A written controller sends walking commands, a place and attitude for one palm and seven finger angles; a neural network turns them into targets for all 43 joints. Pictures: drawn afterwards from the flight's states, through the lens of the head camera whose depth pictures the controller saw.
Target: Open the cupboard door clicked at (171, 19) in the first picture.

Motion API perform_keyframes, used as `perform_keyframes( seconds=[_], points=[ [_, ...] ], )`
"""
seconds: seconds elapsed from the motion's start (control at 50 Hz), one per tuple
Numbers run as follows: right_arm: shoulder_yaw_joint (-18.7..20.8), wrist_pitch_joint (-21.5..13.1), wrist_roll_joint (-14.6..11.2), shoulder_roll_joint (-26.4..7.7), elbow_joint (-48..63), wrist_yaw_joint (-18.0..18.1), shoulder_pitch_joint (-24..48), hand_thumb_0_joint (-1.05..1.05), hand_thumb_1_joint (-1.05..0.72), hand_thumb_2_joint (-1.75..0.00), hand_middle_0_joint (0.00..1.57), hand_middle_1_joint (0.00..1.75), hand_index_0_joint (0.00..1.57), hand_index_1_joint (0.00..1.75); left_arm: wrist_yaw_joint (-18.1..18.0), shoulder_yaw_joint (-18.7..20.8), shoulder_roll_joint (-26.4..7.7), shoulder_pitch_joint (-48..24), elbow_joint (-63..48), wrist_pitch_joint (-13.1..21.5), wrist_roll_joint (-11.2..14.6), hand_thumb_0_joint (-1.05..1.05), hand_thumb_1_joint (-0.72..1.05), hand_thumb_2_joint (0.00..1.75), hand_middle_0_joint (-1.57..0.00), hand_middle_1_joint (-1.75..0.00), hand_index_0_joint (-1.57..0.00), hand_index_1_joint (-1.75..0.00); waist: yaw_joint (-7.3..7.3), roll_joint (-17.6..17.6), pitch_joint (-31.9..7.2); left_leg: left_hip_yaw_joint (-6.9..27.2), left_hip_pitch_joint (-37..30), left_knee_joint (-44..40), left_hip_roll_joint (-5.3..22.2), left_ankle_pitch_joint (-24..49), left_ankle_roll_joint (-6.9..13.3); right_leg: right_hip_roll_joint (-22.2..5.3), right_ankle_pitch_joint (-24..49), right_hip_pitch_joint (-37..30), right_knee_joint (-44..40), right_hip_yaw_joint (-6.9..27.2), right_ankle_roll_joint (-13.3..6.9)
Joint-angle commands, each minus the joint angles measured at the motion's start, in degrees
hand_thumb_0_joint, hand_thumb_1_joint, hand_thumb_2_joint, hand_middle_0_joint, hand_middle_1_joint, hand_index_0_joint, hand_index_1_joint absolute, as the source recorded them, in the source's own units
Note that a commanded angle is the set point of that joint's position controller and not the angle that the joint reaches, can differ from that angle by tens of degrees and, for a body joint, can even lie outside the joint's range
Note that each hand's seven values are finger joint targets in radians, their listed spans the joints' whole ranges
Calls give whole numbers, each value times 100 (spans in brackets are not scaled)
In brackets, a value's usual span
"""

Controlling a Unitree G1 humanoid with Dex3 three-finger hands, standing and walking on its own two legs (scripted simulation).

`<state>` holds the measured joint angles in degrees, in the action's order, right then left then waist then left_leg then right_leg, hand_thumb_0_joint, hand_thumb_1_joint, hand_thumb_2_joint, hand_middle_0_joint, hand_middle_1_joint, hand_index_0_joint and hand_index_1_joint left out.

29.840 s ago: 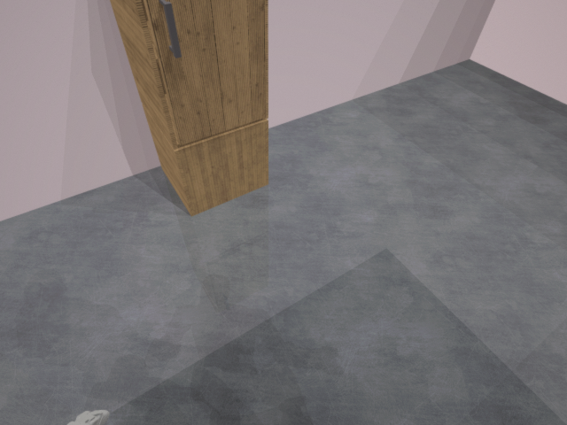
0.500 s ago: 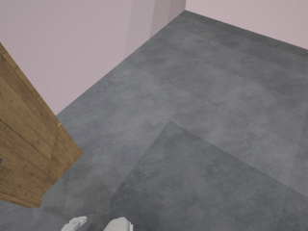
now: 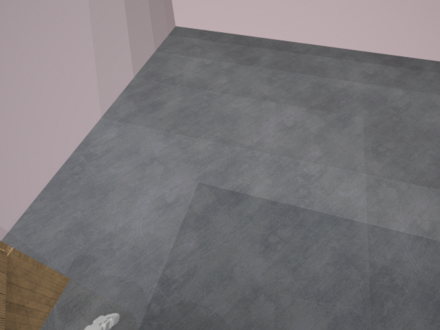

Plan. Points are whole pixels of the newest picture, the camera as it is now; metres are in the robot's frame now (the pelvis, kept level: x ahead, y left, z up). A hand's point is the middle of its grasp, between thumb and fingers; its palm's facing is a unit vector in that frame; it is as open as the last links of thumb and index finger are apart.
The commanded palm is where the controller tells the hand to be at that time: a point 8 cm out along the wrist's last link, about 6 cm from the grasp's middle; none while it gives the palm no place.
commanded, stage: walk to a spot facing it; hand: left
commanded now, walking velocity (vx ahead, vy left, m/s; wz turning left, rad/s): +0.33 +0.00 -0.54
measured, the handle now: out of the picture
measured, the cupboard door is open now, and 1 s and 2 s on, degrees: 41 41 41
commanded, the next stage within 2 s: turn to face it in 1.18 s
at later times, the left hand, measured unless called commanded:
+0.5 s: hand (155, 240) +0.32 +0.18 -0.15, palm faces -0.24 -0.96 -0.16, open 7.4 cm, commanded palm none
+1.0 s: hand (222, 165) +0.55 +0.03 -0.14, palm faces -0.37 -0.90 -0.23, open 7.1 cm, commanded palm none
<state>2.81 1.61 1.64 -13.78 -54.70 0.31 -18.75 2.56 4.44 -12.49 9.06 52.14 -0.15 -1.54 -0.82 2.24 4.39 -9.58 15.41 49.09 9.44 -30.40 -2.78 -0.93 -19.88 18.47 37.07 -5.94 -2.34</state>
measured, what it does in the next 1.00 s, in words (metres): walks ahead, turning right: left foot, then right foot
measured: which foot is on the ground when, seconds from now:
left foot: up 0.00-0.28, down 0.30-0.74, up 0.76-1.00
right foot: down 0.00-0.30, up 0.32-0.72, down 0.74-1.00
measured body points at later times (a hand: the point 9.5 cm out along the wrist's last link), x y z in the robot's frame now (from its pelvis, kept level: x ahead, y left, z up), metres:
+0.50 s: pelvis +0.21 +0.01 +0.02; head +0.26 +0.02 +0.47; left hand +0.34 +0.23 -0.14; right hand +0.18 -0.22 -0.12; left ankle +0.22 +0.11 -0.72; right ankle +0.15 -0.11 -0.62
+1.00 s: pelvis +0.43 -0.13 +0.02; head +0.46 -0.15 +0.47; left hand +0.57 +0.07 -0.13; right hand +0.36 -0.36 -0.13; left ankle +0.53 +0.00 -0.66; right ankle +0.37 -0.17 -0.72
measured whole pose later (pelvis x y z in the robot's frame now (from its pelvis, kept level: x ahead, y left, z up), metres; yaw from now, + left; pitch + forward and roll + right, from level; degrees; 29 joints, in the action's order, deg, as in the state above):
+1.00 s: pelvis +0.43 -0.13 +0.02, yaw -24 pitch +1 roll +1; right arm 2.9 -1.0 1.7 -8.9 -58.5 0.0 -13.8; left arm -0.2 4.1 -11.2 13.8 59.7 4.1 -0.8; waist -1.6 -0.5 2.7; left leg -3.9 31.7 54.7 8.0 -14.9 -2.5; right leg 2.6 -15.7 8.2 22.3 -6.0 -5.3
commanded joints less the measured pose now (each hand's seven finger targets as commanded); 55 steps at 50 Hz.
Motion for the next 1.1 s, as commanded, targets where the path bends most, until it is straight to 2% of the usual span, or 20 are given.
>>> perform_keyframes(
  seconds=[0.0,0.06,0.18,0.24,0.26,0.28,0.3,0.36,0.42,0.5,0.6,0.66,0.68,0.7,0.72,0.74,0.8,0.84,0.9,1.08],
  points=[
    [172,-304,-44,-557,945,-45,1340,0,-90,-90,20,30,20,30,-298,286,-1115,952,-27,155,39,0,90,90,-20,-30,-20,-30,541,-1292,101,995,3017,1845,-66,391,-32,-1849,-930,-1644,-2546,3223,-1154],
    [172,-232,-16,-307,593,-98,750,0,-90,-90,20,30,20,30,-255,213,-909,458,-136,263,-4,0,90,90,-20,-30,-20,-30,96,-999,-112,689,1798,873,-229,1017,-126,-1247,197,-864,-2458,1896,-861],
    [145,-392,-57,-200,725,-124,999,0,-90,-90,20,30,20,30,-164,245,-1033,629,104,319,10,0,90,90,-20,-30,-20,-30,138,-963,-40,470,1243,-800,-602,1353,-79,-1094,869,-1062,-2201,1844,-840],
    [180,-509,-50,-402,476,-38,254,0,-90,-90,20,30,20,30,-182,249,-942,360,126,296,48,0,90,90,-20,-30,-20,-30,-298,-568,-273,344,-462,-1961,-792,1820,0,-773,1218,-423,-1340,1588,-556],
    [261,-563,-7,-755,216,37,-601,0,-90,-90,20,30,20,30,-167,210,-722,305,59,298,69,0,90,90,-20,-30,-20,-30,-673,114,-704,850,-1704,-2312,-379,1496,185,-389,1370,156,-140,1294,-344],
    [422,-614,150,-1490,78,100,-1359,0,-90,-90,20,30,20,30,-113,132,-270,642,-27,281,135,0,90,90,-20,-30,-20,-30,-827,1843,-1319,3201,-2812,-2913,1436,846,849,474,-609,1448,1981,430,19],
    [347,-543,127,-1463,47,134,-1560,0,-90,-90,20,30,20,30,-107,107,-323,385,-191,335,79,0,90,90,-20,-30,-20,-30,-826,1647,-1344,4221,-2667,-3499,2071,562,1284,404,-1360,2015,3319,837,-36],
    [140,-616,79,-589,252,112,-454,0,-90,-90,20,30,20,30,-6,93,-243,-128,-90,312,-16,0,90,90,-20,-30,-20,-30,-290,583,-8,2565,-905,-3707,1520,1315,937,-462,150,2269,4066,876,72],
    [71,-704,24,-400,81,146,-497,0,-90,-90,20,30,20,30,40,19,42,83,-14,122,-18,0,90,90,-20,-30,-20,-30,-48,485,-300,972,-1167,-3567,1033,3199,775,-514,455,2062,3295,647,214],
    [70,-665,24,-334,-123,106,-776,0,-90,-90,20,30,20,30,55,-44,182,-359,-143,85,-38,0,90,90,-20,-30,-20,-30,-111,437,-222,185,-1301,-3655,886,3379,759,-515,880,1921,1828,301,220],
    [41,-573,76,-338,-323,71,-1050,0,-90,-90,20,30,20,30,40,-48,105,-1033,-306,97,-27,0,90,90,-20,-30,-20,-30,-253,405,234,-78,-1089,-3713,1030,3372,784,-338,962,1301,492,-38,54],
    [50,-526,60,-510,-403,65,-942,0,-90,-90,20,30,20,30,0,0,-81,-437,-138,156,-17,0,90,90,-20,-30,-20,-30,121,397,-102,-348,-1268,-2761,1015,5105,687,36,597,238,134,-345,-195],
    [42,-516,27,-552,-393,67,-803,0,-90,-90,20,30,20,30,-29,55,-211,321,92,217,-21,0,90,90,-20,-30,-20,-30,506,271,-498,-451,-991,-1763,836,5559,547,191,720,-894,-256,-388,-304],
    [24,-534,-59,-504,-326,11,-610,0,-90,-90,20,30,20,30,-87,179,-605,1401,435,290,-44,0,90,90,-20,-30,-20,-30,1000,-208,-1067,-688,-16,-341,493,4980,344,-144,679,-2550,-483,91,-525],
    [-23,-566,-181,-81,-144,-2,-697,0,-90,-90,20,30,20,30,-191,389,-1307,2209,632,324,-24,0,90,90,-20,-30,-20,-30,1202,-1744,-1819,-652,1789,1821,-487,717,55,-1957,607,-4071,-1221,2947,-1235],
    [16,-536,-191,-170,18,5,-281,0,-90,-90,20,30,20,30,-256,374,-1550,2007,620,289,130,0,90,90,-20,-30,-20,-30,1041,-1562,-1555,254,2399,2955,-554,-437,126,-2564,707,-3531,-2058,4033,-1566],
    [64,-464,-56,35,-166,25,79,0,-90,-90,20,30,20,30,-314,78,-609,718,357,326,119,0,90,90,-20,-30,-20,-30,299,-563,-259,895,2036,2443,95,983,113,-1818,1070,-1174,-2296,2187,-988],
    [35,-350,-19,271,-412,0,-450,0,-90,-90,20,30,20,30,-306,13,-410,457,391,427,58,0,90,90,-20,-30,-20,-30,-88,-781,-270,750,1470,1628,45,1176,55,-1431,1526,-672,-2455,1393,-828],
    [50,-289,1,359,-411,-31,-335,0,-90,-90,20,30,20,30,-269,31,-151,715,527,521,54,0,90,90,-20,-30,-20,-30,-115,-725,-245,588,1514,840,-73,1507,-26,-1187,1890,-753,-2538,1129,-831],
    [49,-453,-71,162,138,-175,1412,0,-90,-90,20,30,20,30,-310,-49,-439,1326,978,567,61,0,90,90,-20,-30,-20,-30,164,-791,150,362,1553,-1045,-435,1804,199,-1347,3508,-1813,-2154,1076,-731]
  ],
)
